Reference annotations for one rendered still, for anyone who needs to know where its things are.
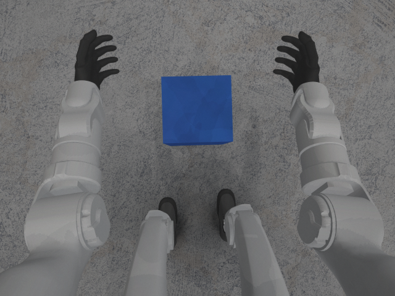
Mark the left robot hand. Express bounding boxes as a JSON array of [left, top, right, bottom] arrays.
[[74, 30, 120, 90]]

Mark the robot left forearm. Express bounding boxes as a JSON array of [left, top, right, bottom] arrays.
[[24, 80, 106, 247]]

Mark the left robot upper arm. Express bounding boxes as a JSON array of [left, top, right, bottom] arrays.
[[0, 191, 110, 296]]

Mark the robot right forearm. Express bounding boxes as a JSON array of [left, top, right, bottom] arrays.
[[289, 82, 384, 236]]

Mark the right robot upper arm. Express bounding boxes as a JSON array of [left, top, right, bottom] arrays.
[[297, 193, 395, 296]]

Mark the carton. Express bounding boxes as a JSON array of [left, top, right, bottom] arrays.
[[161, 75, 233, 146]]

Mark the robot right thigh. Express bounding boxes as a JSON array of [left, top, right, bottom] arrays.
[[226, 210, 290, 296]]

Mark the right robot hand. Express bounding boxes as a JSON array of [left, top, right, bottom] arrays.
[[273, 31, 320, 93]]

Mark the right robot shin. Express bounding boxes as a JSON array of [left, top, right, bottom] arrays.
[[223, 204, 261, 236]]

